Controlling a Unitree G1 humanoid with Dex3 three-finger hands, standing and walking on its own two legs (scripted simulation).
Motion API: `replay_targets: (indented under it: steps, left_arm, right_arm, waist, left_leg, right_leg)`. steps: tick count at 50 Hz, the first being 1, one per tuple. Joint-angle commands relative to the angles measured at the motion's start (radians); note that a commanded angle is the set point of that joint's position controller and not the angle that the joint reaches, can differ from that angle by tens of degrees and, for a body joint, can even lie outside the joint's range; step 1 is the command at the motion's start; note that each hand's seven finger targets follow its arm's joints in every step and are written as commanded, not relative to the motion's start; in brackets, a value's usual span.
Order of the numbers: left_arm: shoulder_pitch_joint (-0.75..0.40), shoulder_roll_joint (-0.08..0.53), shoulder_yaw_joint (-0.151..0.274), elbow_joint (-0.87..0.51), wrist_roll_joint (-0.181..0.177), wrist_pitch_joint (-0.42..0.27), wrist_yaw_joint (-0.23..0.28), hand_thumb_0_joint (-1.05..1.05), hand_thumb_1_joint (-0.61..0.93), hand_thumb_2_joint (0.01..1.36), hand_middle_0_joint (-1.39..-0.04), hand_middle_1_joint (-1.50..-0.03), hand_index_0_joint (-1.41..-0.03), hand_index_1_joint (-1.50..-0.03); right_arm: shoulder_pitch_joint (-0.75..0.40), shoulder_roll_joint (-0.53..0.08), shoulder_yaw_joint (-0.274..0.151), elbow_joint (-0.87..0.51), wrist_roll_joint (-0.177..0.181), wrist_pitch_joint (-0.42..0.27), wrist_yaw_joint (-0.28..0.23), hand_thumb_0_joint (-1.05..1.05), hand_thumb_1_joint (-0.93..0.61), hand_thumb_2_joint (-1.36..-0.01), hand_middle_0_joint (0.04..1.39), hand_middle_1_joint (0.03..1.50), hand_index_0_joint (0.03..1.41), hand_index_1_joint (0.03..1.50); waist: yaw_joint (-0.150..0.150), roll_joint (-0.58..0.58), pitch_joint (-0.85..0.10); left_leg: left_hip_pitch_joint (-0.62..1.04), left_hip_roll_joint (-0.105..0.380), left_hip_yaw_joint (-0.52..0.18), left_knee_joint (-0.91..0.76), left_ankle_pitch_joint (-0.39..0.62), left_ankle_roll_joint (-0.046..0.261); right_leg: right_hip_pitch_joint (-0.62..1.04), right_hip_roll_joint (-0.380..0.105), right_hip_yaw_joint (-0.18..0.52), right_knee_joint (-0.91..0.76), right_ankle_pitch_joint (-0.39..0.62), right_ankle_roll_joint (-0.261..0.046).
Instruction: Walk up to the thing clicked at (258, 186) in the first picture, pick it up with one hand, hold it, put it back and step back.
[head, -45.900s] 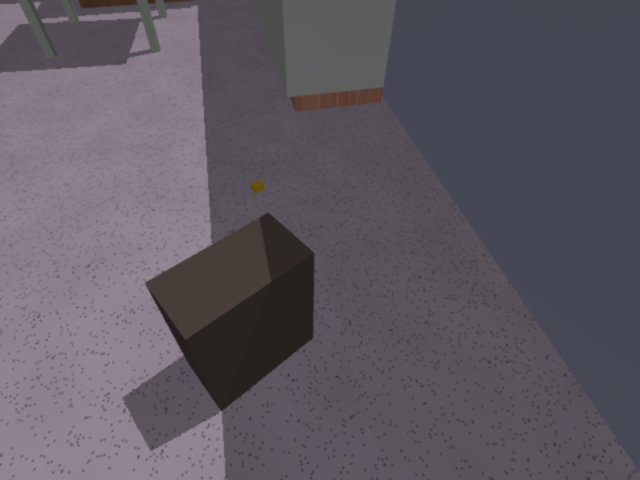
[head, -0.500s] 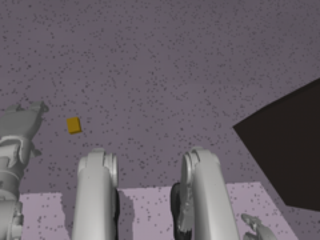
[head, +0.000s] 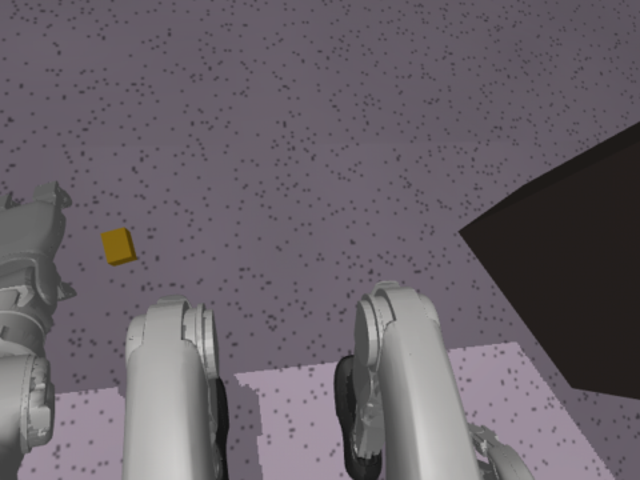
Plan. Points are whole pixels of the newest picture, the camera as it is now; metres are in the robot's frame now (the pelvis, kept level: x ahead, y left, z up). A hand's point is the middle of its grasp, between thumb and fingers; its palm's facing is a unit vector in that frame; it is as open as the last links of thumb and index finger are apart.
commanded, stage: rise first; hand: left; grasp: from above
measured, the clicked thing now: (119, 246) +0.44 +0.30 -0.33
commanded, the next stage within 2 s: approach in 0.46 s
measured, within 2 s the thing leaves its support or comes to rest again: neither
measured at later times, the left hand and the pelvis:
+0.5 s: hand (61, 257) +0.39 +0.33 -0.20, palm faces -0.40 -0.15 -0.90, open 13.9 cm; pelvis +0.00 +0.00 -0.02, yaw -1 degrees
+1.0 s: hand (105, 209) +0.47 +0.28 -0.22, palm faces -0.29 -0.17 -0.94, open 14.3 cm; pelvis +0.00 +0.00 -0.04, yaw -3 degrees
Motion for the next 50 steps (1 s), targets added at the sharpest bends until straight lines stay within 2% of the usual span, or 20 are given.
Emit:
replay_targets:
  steps: [1, 4, 7, 13, 17, 20, 22, 23, 26, 28, 30, 32, 37, 38, 40, 42, 43, 44, 47, 50]
  left_arm:
    - [-0.188, 0.277, 0.046, -0.130, -0.008, -0.023, 0.035, 0.000, -0.443, 0.899, -0.162, -0.923, -0.169, -0.913]
    - [-0.186, 0.295, 0.063, -0.142, 0.011, -0.037, 0.043, 0.000, -0.469, 0.927, -0.147, -0.916, -0.148, -0.914]
    - [-0.203, 0.283, 0.048, -0.148, 0.027, -0.046, 0.051, 0.000, -0.477, 0.936, -0.144, -0.920, -0.142, -0.920]
    - [-0.206, 0.271, 0.048, -0.132, 0.024, -0.036, 0.085, 0.000, -0.508, 0.958, -0.116, -0.949, -0.115, -0.948]
    - [-0.243, 0.269, 0.042, -0.102, 0.026, -0.025, 0.100, 0.000, -0.499, 0.954, -0.125, -0.929, -0.121, -0.931]
    - [-0.243, 0.274, 0.046, -0.089, 0.026, -0.015, 0.110, 0.000, -0.517, 0.968, -0.114, -0.951, -0.110, -0.953]
    - [-0.257, 0.255, 0.030, -0.065, 0.020, -0.012, 0.106, 0.000, -0.518, 0.967, -0.113, -0.955, -0.110, -0.957]
    - [-0.250, 0.261, 0.022, -0.058, 0.025, -0.009, 0.103, 0.000, -0.514, 0.959, -0.119, -0.958, -0.116, -0.960]
    - [-0.250, 0.289, 0.050, -0.064, 0.015, -0.010, 0.103, 0.000, -0.493, 0.941, -0.130, -0.953, -0.131, -0.950]
    - [-0.245, 0.276, 0.042, -0.056, 0.012, -0.010, 0.102, 0.000, -0.597, 1.041, -0.110, -0.935, -0.076, -0.970]
    - [-0.260, 0.297, 0.050, -0.026, 0.018, -0.012, 0.103, 0.000, -0.567, 1.006, -0.080, -0.973, -0.070, -0.981]
    - [-0.309, 0.288, 0.045, 0.012, 0.020, -0.014, 0.106, 0.000, -0.583, 1.026, -0.078, -0.957, -0.061, -0.972]
    - [-0.453, 0.254, -0.030, 0.091, 0.025, -0.030, 0.126, 0.000, -0.571, 1.012, -0.078, -0.986, -0.070, -0.992]
    - [-0.478, 0.283, -0.024, 0.099, 0.029, -0.033, 0.134, 0.000, -0.569, 1.016, -0.078, -0.979, -0.068, -0.986]
    - [-0.452, 0.303, -0.010, 0.111, 0.030, -0.034, 0.157, 0.000, -0.581, 1.020, -0.078, -0.982, -0.066, -0.992]
    - [-0.483, 0.319, -0.009, 0.104, 0.045, -0.021, 0.171, 0.000, -0.577, 1.018, -0.076, -0.986, -0.065, -0.994]
    - [-0.507, 0.356, 0.022, 0.091, 0.053, -0.011, 0.183, 0.000, -0.585, 1.027, -0.077, -0.975, -0.063, -0.987]
    - [-0.488, 0.384, 0.055, 0.054, 0.043, 0.001, 0.193, 0.000, -0.589, 1.025, -0.075, -0.971, -0.060, -0.985]
    - [-0.435, 0.430, 0.117, -0.003, 0.038, 0.050, 0.208, 0.000, -0.611, 1.060, -0.075, -0.948, -0.045, -0.977]
    - [-0.432, 0.413, 0.101, 0.043, 0.031, 0.100, 0.183, 0.000, -0.611, 1.056, -0.074, -0.942, -0.042, -0.972]
  right_arm:
    - [0.186, -0.218, -0.072, -0.028, 0.003, -0.010, -0.002, 0.000, -0.899, -0.900, 0.199, 0.299, 0.200, 0.299]
    - [0.190, -0.226, -0.077, -0.025, 0.004, -0.003, 0.003, 0.000, -0.894, -0.899, 0.199, 0.299, 0.200, 0.299]
    - [0.186, -0.232, -0.079, -0.023, 0.000, 0.003, 0.006, 0.000, -0.894, -0.899, 0.199, 0.299, 0.200, 0.299]
    - [0.194, -0.241, -0.082, -0.017, -0.006, -0.003, 0.015, 0.000, -0.896, -0.899, 0.199, 0.300, 0.200, 0.300]
    - [0.190, -0.250, -0.080, -0.019, -0.007, -0.010, 0.016, 0.000, -0.892, -0.898, 0.200, 0.299, 0.200, 0.299]
    - [0.186, -0.252, -0.076, -0.017, -0.008, -0.016, 0.017, 0.000, -0.896, -0.899, 0.199, 0.300, 0.200, 0.300]
    - [0.198, -0.256, -0.072, -0.016, -0.013, -0.022, 0.024, 0.000, -0.898, -0.900, 0.199, 0.300, 0.200, 0.300]
    - [0.192, -0.247, -0.067, -0.011, -0.013, -0.023, 0.026, 0.000, -0.899, -0.900, 0.199, 0.300, 0.200, 0.300]
    - [0.194, -0.257, -0.067, -0.018, -0.013, -0.028, 0.030, 0.000, -0.902, -0.901, 0.199, 0.300, 0.200, 0.300]
    - [0.192, -0.254, -0.062, -0.014, -0.014, -0.026, 0.032, 0.000, -0.908, -0.904, 0.199, 0.300, 0.199, 0.300]
    - [0.190, -0.252, -0.055, -0.011, -0.015, -0.026, 0.035, 0.000, -0.893, -0.892, 0.200, 0.300, 0.200, 0.300]
    - [0.197, -0.261, -0.047, -0.013, -0.023, -0.028, 0.036, 0.000, -0.889, -0.891, 0.200, 0.300, 0.200, 0.300]
    - [0.233, -0.278, -0.021, -0.008, -0.040, -0.049, 0.047, 0.000, -0.892, -0.892, 0.200, 0.300, 0.200, 0.300]
    - [0.236, -0.286, -0.016, -0.009, -0.044, -0.055, 0.049, 0.000, -0.889, -0.891, 0.200, 0.300, 0.200, 0.300]
    - [0.230, -0.285, -0.009, -0.008, -0.047, -0.058, 0.048, 0.000, -0.893, -0.893, 0.200, 0.300, 0.200, 0.300]
    - [0.229, -0.287, -0.003, -0.006, -0.056, -0.063, 0.056, 0.000, -0.893, -0.893, 0.200, 0.300, 0.200, 0.300]
    - [0.236, -0.292, 0.000, -0.008, -0.062, -0.066, 0.059, 0.000, -0.893, -0.893, 0.200, 0.300, 0.200, 0.300]
    - [0.222, -0.291, -0.005, -0.015, -0.056, -0.061, 0.059, 0.000, -0.893, -0.894, 0.200, 0.300, 0.200, 0.300]
    - [0.205, -0.291, -0.007, -0.040, -0.050, -0.045, 0.068, 0.000, -0.899, -0.896, 0.200, 0.300, 0.199, 0.300]
    - [0.200, -0.286, -0.003, -0.039, -0.036, -0.027, 0.079, 0.000, -0.902, -0.898, 0.199, 0.300, 0.199, 0.300]
  waist:
    - [0.017, 0.157, -0.669]
    - [0.019, 0.190, -0.665]
    - [0.004, 0.221, -0.652]
    - [-0.004, 0.221, -0.647]
    - [-0.025, 0.224, -0.610]
    - [-0.019, 0.233, -0.624]
    - [-0.040, 0.224, -0.600]
    - [-0.033, 0.224, -0.601]
    - [-0.031, 0.229, -0.624]
    - [-0.031, 0.216, -0.639]
    - [-0.036, 0.198, -0.621]
    - [-0.065, 0.182, -0.604]
    - [-0.142, 0.167, -0.544]
    - [-0.146, 0.182, -0.540]
    - [-0.119, 0.228, -0.570]
    - [-0.127, 0.283, -0.603]
    - [-0.131, 0.311, -0.612]
    - [-0.098, 0.351, -0.653]
    - [-0.069, 0.408, -0.723]
    - [-0.083, 0.367, -0.677]
  left_leg:
    - [0.465, -0.028, 0.098, -0.217, 0.161, 0.041]
    - [0.485, -0.027, 0.083, -0.228, 0.158, 0.034]
    - [0.484, -0.027, 0.085, -0.223, 0.147, 0.034]
    - [0.483, -0.024, 0.084, -0.213, 0.140, 0.034]
    - [0.468, -0.021, 0.072, -0.217, 0.102, 0.034]
    - [0.485, -0.021, 0.071, -0.212, 0.118, 0.032]
    - [0.464, -0.022, 0.071, -0.205, 0.111, 0.035]
    - [0.461, -0.023, 0.082, -0.194, 0.123, 0.036]
    - [0.471, -0.023, 0.078, -0.186, 0.148, 0.036]
    - [0.460, -0.025, 0.084, -0.176, 0.152, 0.037]
    - [0.429, -0.026, 0.087, -0.159, 0.150, 0.040]
    - [0.410, -0.027, 0.079, -0.151, 0.140, 0.042]
    - [0.369, -0.024, 0.071, -0.116, 0.103, 0.044]
    - [0.371, -0.024, 0.070, -0.111, 0.093, 0.044]
    - [0.394, -0.024, 0.072, -0.119, 0.092, 0.037]
    - [0.443, -0.020, 0.067, -0.119, 0.112, 0.029]
    - [0.458, -0.021, 0.067, -0.122, 0.127, 0.027]
    - [0.494, -0.018, 0.066, -0.136, 0.143, 0.023]
    - [0.522, -0.017, 0.078, -0.150, 0.195, 0.018]
    - [0.458, -0.017, 0.082, -0.139, 0.202, 0.027]
  right_leg:
    - [0.332, 0.030, -0.068, -0.225, 0.175, -0.058]
    - [0.297, 0.030, -0.081, -0.199, 0.168, -0.062]
    - [0.275, 0.032, -0.084, -0.192, 0.163, -0.060]
    - [0.248, 0.030, -0.089, -0.182, 0.162, -0.062]
    - [0.207, 0.026, -0.099, -0.175, 0.127, -0.058]
    - [0.203, 0.027, -0.097, -0.165, 0.143, -0.058]
    - [0.206, 0.026, -0.101, -0.168, 0.142, -0.055]
    - [0.219, 0.030, -0.095, -0.177, 0.153, -0.057]
    - [0.235, 0.027, -0.097, -0.162, 0.172, -0.053]
    - [0.252, 0.032, -0.095, -0.167, 0.181, -0.055]
    - [0.253, 0.034, -0.093, -0.167, 0.181, -0.055]
    - [0.244, 0.035, -0.099, -0.162, 0.173, -0.053]
    - [0.228, 0.043, -0.106, -0.177, 0.149, -0.051]
    - [0.221, 0.040, -0.108, -0.174, 0.138, -0.050]
    - [0.234, 0.042, -0.113, -0.164, 0.132, -0.052]
    - [0.224, 0.045, -0.124, -0.143, 0.156, -0.054]
    - [0.224, 0.042, -0.129, -0.129, 0.169, -0.053]
    - [0.230, 0.042, -0.128, -0.124, 0.183, -0.057]
    - [0.272, 0.044, -0.118, -0.118, 0.237, -0.067]
    - [0.256, 0.047, -0.115, -0.119, 0.252, -0.067]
